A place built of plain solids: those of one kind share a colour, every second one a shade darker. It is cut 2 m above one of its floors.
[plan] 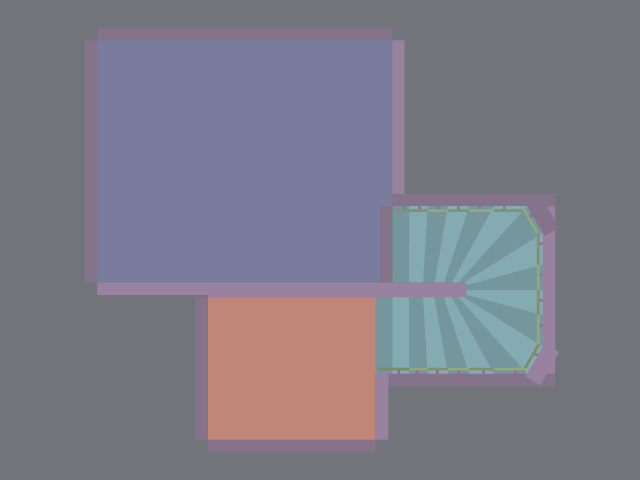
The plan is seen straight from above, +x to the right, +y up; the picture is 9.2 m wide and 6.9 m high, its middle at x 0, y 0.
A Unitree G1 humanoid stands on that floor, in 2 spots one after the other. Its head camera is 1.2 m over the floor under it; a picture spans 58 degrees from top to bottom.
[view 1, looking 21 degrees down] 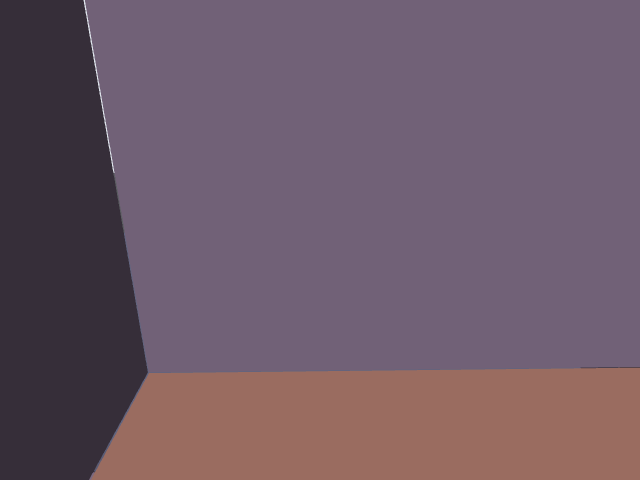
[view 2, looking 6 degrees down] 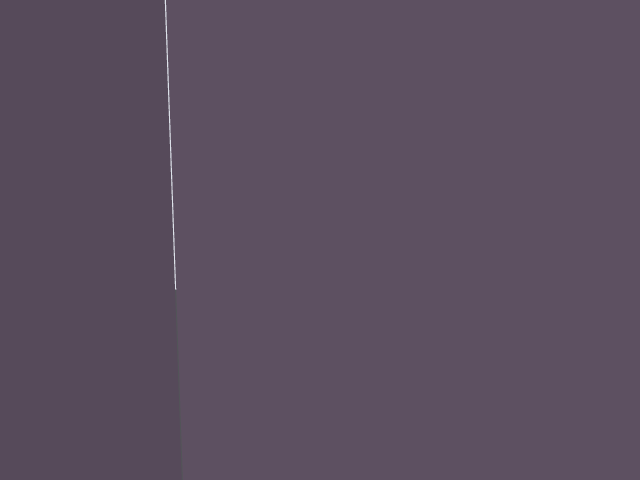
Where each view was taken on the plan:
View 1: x -0.90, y -2.37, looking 89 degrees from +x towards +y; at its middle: wall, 1.66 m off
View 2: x -0.20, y -1.48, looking -73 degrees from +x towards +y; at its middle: wall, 1.46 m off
